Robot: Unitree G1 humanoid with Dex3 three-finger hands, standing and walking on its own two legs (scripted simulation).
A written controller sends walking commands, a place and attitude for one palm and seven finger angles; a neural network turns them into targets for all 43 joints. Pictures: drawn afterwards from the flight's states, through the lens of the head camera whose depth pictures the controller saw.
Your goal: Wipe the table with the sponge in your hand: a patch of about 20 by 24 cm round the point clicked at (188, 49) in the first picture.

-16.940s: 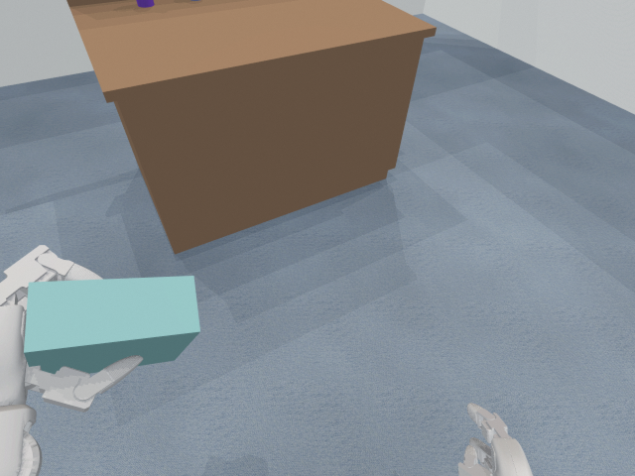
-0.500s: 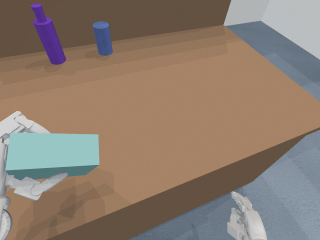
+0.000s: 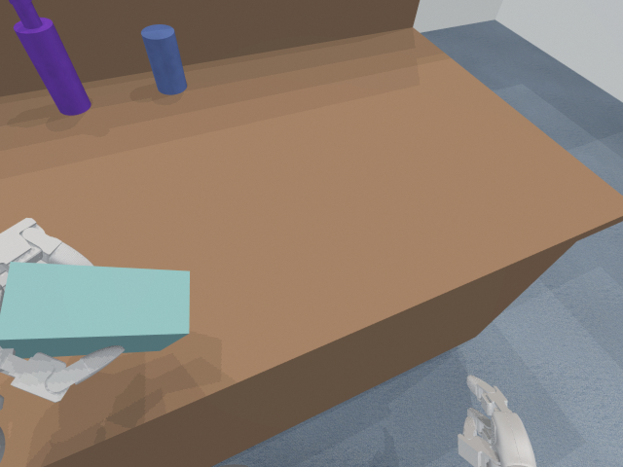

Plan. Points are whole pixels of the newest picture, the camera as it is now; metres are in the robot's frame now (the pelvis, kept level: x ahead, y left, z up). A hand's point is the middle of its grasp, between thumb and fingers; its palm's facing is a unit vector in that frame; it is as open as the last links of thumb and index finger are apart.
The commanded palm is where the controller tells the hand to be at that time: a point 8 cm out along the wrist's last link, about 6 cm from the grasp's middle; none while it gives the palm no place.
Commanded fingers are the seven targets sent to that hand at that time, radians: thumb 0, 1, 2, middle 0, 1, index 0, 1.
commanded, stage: shuffle to correct the standing spot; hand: left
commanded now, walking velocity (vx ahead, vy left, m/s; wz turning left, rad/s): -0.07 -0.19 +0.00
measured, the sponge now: (126, 315) +0.23 +0.20 +0.13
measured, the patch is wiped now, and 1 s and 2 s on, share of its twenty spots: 0.00 0.00 0.00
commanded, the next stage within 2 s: none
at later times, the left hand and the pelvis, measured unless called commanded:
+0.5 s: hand (50, 319) +0.21 +0.24 +0.16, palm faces +0.27 -0.86 -0.44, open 10.0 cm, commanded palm +0.15 +0.28 +0.18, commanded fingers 0.00 0.10 1.30 -1.20 -1.60 -1.20 -1.60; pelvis -0.01 +0.00 +0.00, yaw +0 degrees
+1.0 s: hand (54, 320) +0.21 +0.24 +0.16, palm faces +0.28 -0.85 -0.44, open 10.0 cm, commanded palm +0.15 +0.28 +0.18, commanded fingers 0.00 0.10 1.30 -1.20 -1.60 -1.20 -1.60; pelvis -0.01 +0.00 +0.00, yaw +0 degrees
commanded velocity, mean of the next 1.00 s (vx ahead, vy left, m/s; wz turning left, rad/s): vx -0.05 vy -0.19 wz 0.00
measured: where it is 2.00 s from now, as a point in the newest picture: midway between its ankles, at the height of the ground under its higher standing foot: outside the picture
